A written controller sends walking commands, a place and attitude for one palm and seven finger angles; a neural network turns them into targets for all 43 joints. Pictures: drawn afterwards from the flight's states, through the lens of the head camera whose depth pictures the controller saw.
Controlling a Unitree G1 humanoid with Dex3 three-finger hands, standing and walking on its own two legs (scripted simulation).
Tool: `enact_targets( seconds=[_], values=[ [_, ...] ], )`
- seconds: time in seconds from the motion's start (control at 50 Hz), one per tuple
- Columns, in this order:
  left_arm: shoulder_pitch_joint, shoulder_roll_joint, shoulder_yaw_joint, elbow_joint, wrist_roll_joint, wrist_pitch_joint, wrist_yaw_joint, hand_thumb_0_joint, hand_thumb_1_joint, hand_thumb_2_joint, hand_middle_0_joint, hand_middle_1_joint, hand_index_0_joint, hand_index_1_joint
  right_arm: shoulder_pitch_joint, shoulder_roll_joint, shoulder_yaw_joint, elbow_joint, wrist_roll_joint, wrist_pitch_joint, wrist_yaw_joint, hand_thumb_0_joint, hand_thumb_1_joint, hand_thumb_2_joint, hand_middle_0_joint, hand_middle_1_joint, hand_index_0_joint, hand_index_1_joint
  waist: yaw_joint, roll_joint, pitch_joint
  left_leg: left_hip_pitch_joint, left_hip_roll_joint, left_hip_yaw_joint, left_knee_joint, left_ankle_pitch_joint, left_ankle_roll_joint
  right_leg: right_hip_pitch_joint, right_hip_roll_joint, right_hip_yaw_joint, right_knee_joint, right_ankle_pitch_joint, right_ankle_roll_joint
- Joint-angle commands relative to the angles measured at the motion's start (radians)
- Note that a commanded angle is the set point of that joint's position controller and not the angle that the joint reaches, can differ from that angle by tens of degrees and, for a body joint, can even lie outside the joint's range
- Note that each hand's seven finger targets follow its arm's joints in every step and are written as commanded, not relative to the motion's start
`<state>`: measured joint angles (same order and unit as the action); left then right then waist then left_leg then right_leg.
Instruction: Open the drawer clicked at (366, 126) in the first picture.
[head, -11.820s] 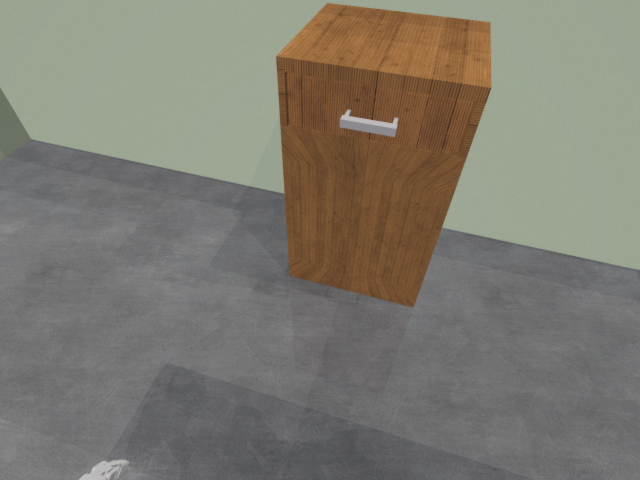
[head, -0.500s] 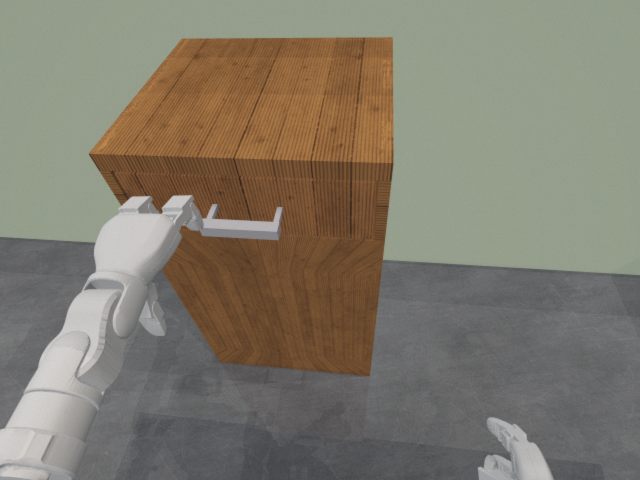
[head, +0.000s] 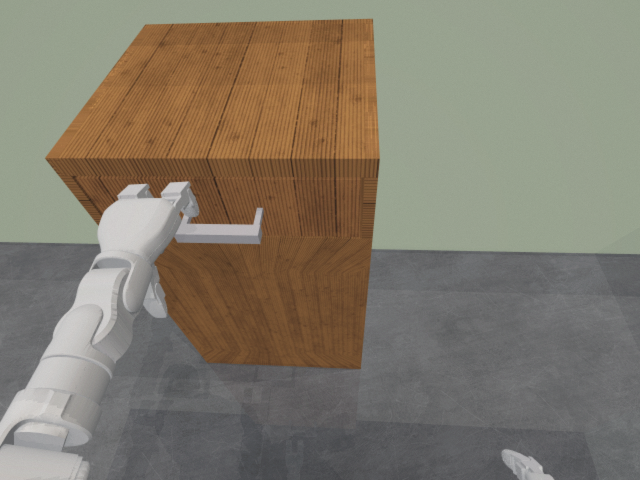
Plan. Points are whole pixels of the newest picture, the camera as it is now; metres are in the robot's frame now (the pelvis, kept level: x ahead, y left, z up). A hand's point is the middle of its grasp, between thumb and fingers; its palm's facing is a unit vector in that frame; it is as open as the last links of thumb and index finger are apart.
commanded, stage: move the hooked fingers above the handle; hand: left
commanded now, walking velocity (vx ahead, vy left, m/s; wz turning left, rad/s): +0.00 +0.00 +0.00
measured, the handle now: (221, 223) +0.49 +0.21 -0.01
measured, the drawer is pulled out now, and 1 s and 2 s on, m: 0.00 0.00 0.00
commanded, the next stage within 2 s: none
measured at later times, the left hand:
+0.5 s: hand (187, 236) +0.42 +0.22 +0.05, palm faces -0.05 -0.02 -1.00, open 13.8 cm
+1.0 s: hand (193, 231) +0.43 +0.22 +0.04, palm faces -0.11 -0.01 -0.99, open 13.8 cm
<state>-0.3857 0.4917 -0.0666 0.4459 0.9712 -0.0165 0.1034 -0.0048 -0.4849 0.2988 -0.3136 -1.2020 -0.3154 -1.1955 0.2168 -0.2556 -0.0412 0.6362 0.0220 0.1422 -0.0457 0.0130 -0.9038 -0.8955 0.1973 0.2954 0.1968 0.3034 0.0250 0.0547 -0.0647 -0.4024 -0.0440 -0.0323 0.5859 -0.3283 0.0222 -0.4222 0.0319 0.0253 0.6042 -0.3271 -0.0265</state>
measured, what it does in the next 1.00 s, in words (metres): stands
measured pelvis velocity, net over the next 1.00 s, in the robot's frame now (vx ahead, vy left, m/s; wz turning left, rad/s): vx -0.02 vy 0.00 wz -0.02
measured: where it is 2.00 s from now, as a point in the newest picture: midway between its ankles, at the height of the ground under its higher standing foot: outside the picture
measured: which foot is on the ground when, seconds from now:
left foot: down 0.00-1.00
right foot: down 0.00-1.00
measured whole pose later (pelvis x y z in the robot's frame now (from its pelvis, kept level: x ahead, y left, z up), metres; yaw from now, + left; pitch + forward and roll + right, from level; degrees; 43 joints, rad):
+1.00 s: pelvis -0.02 +0.00 -0.01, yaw -1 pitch +12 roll +0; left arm -0.70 0.50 -0.07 0.92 1.04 -0.07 0.17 0.00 -0.48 0.30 -0.32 -1.21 -0.32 -1.21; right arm 0.33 -0.26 -0.05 0.65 0.02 0.15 -0.06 0.01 -0.90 -0.90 0.20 0.30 0.20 0.30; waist -0.07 0.04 -0.10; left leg -0.54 -0.03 -0.01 0.66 -0.33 0.02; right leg -0.56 0.05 0.04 0.65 -0.31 -0.03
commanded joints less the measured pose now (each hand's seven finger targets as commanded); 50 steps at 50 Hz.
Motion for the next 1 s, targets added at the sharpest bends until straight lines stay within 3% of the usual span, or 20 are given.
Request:
enact_targets(
  seconds=[0.0, 0.02, 0.08, 0.2, 0.26, 0.36, 0.4, 0.44, 0.56, 0.58, 0.62, 0.68, 0.72, 0.74, 0.76, 0.78, 0.82, 0.86, 0.92, 0.98],
  values=[
    [-0.366, 0.172, 0.056, -0.171, -0.014, -0.026, 0.012, 0.000, -0.500, 0.300, -0.300, -1.200, -0.300, -1.200, -0.014, -0.124, -0.040, -0.128, -0.002, -0.034, -0.010, 0.000, -0.900, -0.900, 0.200, 0.300, 0.200, 0.300, -0.024, -0.078, -0.318, 0.105, -0.007, 0.042, -0.013, 0.405, 0.030, 0.175, -0.009, -0.012, -0.039, 0.425, -0.008],
    [-0.400, 0.193, 0.071, -0.170, -0.011, -0.037, 0.012, 0.000, -0.500, 0.300, -0.300, -1.200, -0.300, -1.200, -0.006, -0.125, -0.041, -0.122, -0.005, -0.033, -0.013, 0.000, -0.900, -0.900, 0.200, 0.300, 0.200, 0.300, -0.026, -0.092, -0.327, 0.109, -0.006, 0.042, -0.008, 0.412, 0.030, 0.171, -0.009, -0.012, -0.035, 0.432, -0.007],
    [-0.452, 0.236, 0.111, -0.193, 0.012, -0.073, 0.037, 0.000, -0.500, 0.300, -0.300, -1.200, -0.300, -1.200, 0.008, -0.119, -0.045, -0.119, -0.009, -0.027, -0.011, 0.000, -0.900, -0.900, 0.200, 0.300, 0.200, 0.300, -0.011, -0.016, -0.377, 0.129, -0.005, 0.028, 0.008, 0.471, 0.022, 0.155, -0.005, -0.017, -0.009, 0.427, -0.019],
    [-0.478, 0.205, 0.117, -0.085, 0.035, -0.054, 0.114, 0.000, -0.500, 0.300, -0.300, -1.200, -0.300, -1.200, 0.036, -0.114, -0.051, -0.096, -0.007, -0.023, 0.007, 0.000, -0.900, -0.900, 0.200, 0.300, 0.200, 0.300, -0.012, -0.001, -0.355, 0.127, 0.014, 0.015, 0.023, 0.542, 0.001, 0.073, 0.010, -0.042, 0.017, 0.389, -0.028],
    [-0.479, 0.165, 0.082, -0.060, 0.047, -0.011, 0.126, 0.000, -0.500, 0.300, -0.300, -1.200, -0.300, -1.200, 0.048, -0.120, -0.056, -0.097, -0.011, -0.017, 0.020, 0.000, -0.900, -0.900, 0.200, 0.300, 0.200, 0.300, -0.013, -0.006, -0.407, 0.154, 0.021, 0.014, 0.034, 0.612, -0.007, 0.074, 0.012, -0.045, 0.023, 0.404, -0.028],
    [-0.519, 0.134, 0.029, 0.003, 0.046, 0.032, 0.094, 0.000, -0.500, 0.300, -0.300, -1.200, -0.300, -1.200, 0.059, -0.133, -0.055, -0.096, -0.007, -0.001, 0.020, 0.000, -0.900, -0.900, 0.200, 0.300, 0.200, 0.300, -0.045, -0.076, -0.392, 0.123, 0.024, 0.021, 0.029, 0.543, 0.007, 0.087, 0.009, -0.038, 0.006, 0.394, -0.021],
    [-0.559, 0.108, -0.005, -0.028, 0.043, 0.018, 0.083, 0.000, -0.500, 0.300, -0.300, -1.200, -0.300, -1.200, 0.061, -0.129, -0.058, -0.104, -0.007, -0.001, 0.017, 0.000, -0.900, -0.900, 0.200, 0.300, 0.200, 0.300, -0.049, -0.042, -0.409, 0.154, 0.025, 0.016, 0.031, 0.545, 0.010, 0.073, 0.006, -0.036, 0.005, 0.384, -0.020],
    [-0.613, 0.104, -0.014, 0.008, 0.042, -0.001, 0.077, 0.000, -0.500, 0.300, -0.300, -1.200, -0.300, -1.200, 0.074, -0.128, -0.057, -0.091, -0.008, 0.000, 0.011, 0.000, -0.900, -0.900, 0.200, 0.300, 0.200, 0.300, -0.068, -0.054, -0.371, 0.146, 0.025, 0.015, 0.030, 0.494, 0.013, 0.044, 0.008, -0.037, -0.005, 0.350, -0.020],
    [-0.728, 0.213, 0.080, 0.094, 0.075, -0.066, 0.138, 0.000, -0.500, 0.300, -0.300, -1.200, -0.300, -1.200, 0.105, -0.126, -0.053, -0.067, -0.015, -0.005, -0.001, 0.000, -0.900, -0.900, 0.200, 0.300, 0.200, 0.300, -0.061, -0.012, -0.363, 0.082, 0.011, 0.013, 0.032, 0.406, 0.009, 0.019, 0.010, -0.036, 0.012, 0.292, -0.032],
    [-0.761, 0.186, 0.054, 0.103, 0.082, -0.068, 0.154, 0.000, -0.500, 0.300, -0.300, -1.200, -0.300, -1.200, 0.109, -0.122, -0.053, -0.065, -0.015, -0.008, 0.002, 0.000, -0.900, -0.900, 0.200, 0.300, 0.200, 0.300, -0.070, 0.008, -0.369, 0.082, 0.012, 0.012, 0.035, 0.401, 0.007, -0.003, 0.011, -0.037, 0.018, 0.286, -0.031],
    [-0.727, 0.194, 0.080, 0.167, 0.084, -0.054, 0.181, 0.000, -0.500, 0.300, -0.300, -1.200, -0.300, -1.200, 0.118, -0.121, -0.054, -0.063, -0.016, -0.013, 0.007, 0.000, -0.900, -0.900, 0.200, 0.300, 0.200, 0.300, -0.055, 0.006, -0.372, 0.059, 0.011, 0.020, 0.034, 0.381, 0.006, -0.002, 0.015, -0.041, 0.022, 0.273, -0.034],
    [-0.713, 0.267, 0.128, 0.248, 0.090, -0.013, 0.198, 0.000, -0.500, 0.300, -0.300, -1.200, -0.300, -1.200, 0.123, -0.130, -0.048, -0.067, -0.015, -0.010, 0.004, 0.000, -0.900, -0.900, 0.200, 0.300, 0.200, 0.300, -0.044, -0.029, -0.405, -0.003, 0.004, 0.038, 0.026, 0.342, 0.013, 0.066, 0.011, -0.027, 0.019, 0.292, -0.028],
    [-0.719, 0.249, 0.095, 0.302, 0.093, 0.013, 0.187, 0.000, -0.500, 0.300, -0.300, -1.200, -0.300, -1.200, 0.123, -0.134, -0.047, -0.065, -0.010, -0.007, 0.000, 0.000, -0.900, -0.900, 0.200, 0.300, 0.200, 0.300, -0.063, -0.058, -0.387, -0.030, 0.006, 0.049, 0.019, 0.307, 0.017, 0.072, 0.008, -0.022, 0.006, 0.291, -0.022],
    [-0.689, 0.237, 0.088, 0.317, 0.087, 0.021, 0.176, 0.000, -0.500, 0.300, -0.300, -1.200, -0.300, -1.200, 0.125, -0.136, -0.049, -0.072, -0.008, -0.008, -0.001, 0.000, -0.900, -0.900, 0.200, 0.300, 0.200, 0.300, -0.056, -0.066, -0.395, -0.032, 0.005, 0.059, 0.019, 0.303, 0.021, 0.091, 0.006, -0.017, -0.001, 0.301, -0.019],
    [-0.704, 0.232, 0.077, 0.318, 0.085, 0.017, 0.161, 0.000, -0.500, 0.300, -0.300, -1.200, -0.300, -1.200, 0.127, -0.140, -0.050, -0.073, -0.007, -0.009, -0.003, 0.000, -0.900, -0.900, 0.200, 0.300, 0.200, 0.300, -0.071, -0.074, -0.409, -0.031, 0.007, 0.056, 0.019, 0.310, 0.023, 0.104, 0.004, -0.015, -0.003, 0.313, -0.018],
    [-0.688, 0.220, 0.064, 0.331, 0.079, 0.014, 0.146, 0.000, -0.500, 0.300, -0.300, -1.200, -0.300, -1.200, 0.135, -0.141, -0.051, -0.075, -0.003, -0.008, -0.005, 0.000, -0.900, -0.900, 0.200, 0.300, 0.200, 0.300, -0.071, -0.085, -0.396, -0.033, 0.007, 0.059, 0.017, 0.300, 0.027, 0.105, 0.004, -0.011, -0.010, 0.314, -0.015],
    [-0.699, 0.261, 0.082, 0.343, 0.079, 0.008, 0.133, 0.000, -0.500, 0.300, -0.300, -1.200, -0.300, -1.200, 0.136, -0.149, -0.048, -0.070, 0.000, -0.005, -0.012, 0.000, -0.900, -0.900, 0.200, 0.300, 0.200, 0.300, -0.079, -0.103, -0.362, -0.053, 0.009, 0.062, 0.011, 0.274, 0.030, 0.102, 0.000, -0.006, -0.020, 0.303, -0.010],
    [-0.693, 0.243, 0.071, 0.347, 0.074, -0.004, 0.120, 0.000, -0.500, 0.300, -0.300, -1.200, -0.300, -1.200, 0.137, -0.147, -0.047, -0.077, 0.001, -0.006, -0.016, 0.000, -0.900, -0.900, 0.200, 0.300, 0.200, 0.300, -0.080, -0.118, -0.350, -0.069, 0.005, 0.064, 0.007, 0.249, 0.033, 0.114, -0.004, 0.000, -0.032, 0.287, -0.008],
    [-0.728, 0.244, 0.060, 0.292, 0.068, -0.051, 0.107, 0.000, -0.500, 0.300, -0.300, -1.200, -0.300, -1.200, 0.140, -0.148, -0.048, -0.083, 0.003, -0.014, -0.023, 0.000, -0.900, -0.900, 0.200, 0.300, 0.200, 0.300, -0.089, -0.081, -0.335, -0.061, 0.005, 0.061, 0.009, 0.220, 0.036, 0.085, -0.005, 0.008, -0.037, 0.258, -0.008],
    [-0.766, 0.278, 0.094, 0.190, 0.071, -0.123, 0.121, 0.000, -0.500, 0.300, -0.300, -1.200, -0.300, -1.200, 0.147, -0.139, -0.060, -0.085, -0.004, -0.024, -0.026, 0.000, -0.900, -0.900, 0.200, 0.300, 0.200, 0.300, -0.081, -0.017, -0.419, -0.014, 0.002, 0.054, 0.027, 0.263, 0.037, 0.094, -0.002, 0.016, -0.020, 0.284, -0.012]
  ],
)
